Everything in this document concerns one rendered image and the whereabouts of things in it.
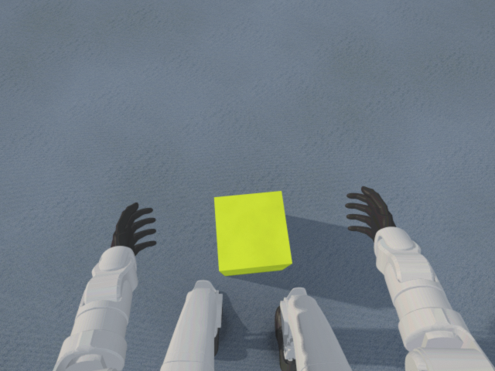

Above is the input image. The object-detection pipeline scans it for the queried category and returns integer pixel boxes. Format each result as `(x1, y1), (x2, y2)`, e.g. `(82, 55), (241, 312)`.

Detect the left robot forearm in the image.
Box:
(53, 246), (138, 371)

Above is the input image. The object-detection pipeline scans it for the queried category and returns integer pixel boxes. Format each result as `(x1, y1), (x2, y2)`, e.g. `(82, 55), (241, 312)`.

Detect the robot left hand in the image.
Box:
(111, 203), (156, 256)

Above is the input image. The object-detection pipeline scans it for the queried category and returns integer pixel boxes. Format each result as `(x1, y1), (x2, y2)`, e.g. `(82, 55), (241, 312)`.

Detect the robot left thigh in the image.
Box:
(160, 288), (223, 371)

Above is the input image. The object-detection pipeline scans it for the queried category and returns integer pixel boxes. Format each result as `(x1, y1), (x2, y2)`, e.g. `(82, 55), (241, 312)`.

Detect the robot right hand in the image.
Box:
(345, 186), (396, 242)

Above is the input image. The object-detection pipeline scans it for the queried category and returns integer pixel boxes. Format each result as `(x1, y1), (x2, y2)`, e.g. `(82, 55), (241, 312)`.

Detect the right robot upper arm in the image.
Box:
(405, 347), (494, 371)

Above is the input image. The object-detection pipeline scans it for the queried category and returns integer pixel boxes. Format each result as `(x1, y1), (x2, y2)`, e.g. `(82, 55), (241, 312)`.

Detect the carton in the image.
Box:
(214, 191), (292, 276)

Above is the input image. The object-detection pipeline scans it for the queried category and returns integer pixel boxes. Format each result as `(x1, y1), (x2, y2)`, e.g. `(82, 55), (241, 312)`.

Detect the robot left foot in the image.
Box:
(214, 303), (223, 356)

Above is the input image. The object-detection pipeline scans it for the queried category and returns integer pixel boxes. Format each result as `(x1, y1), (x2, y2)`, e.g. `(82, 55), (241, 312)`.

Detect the right robot forearm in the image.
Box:
(374, 226), (495, 371)

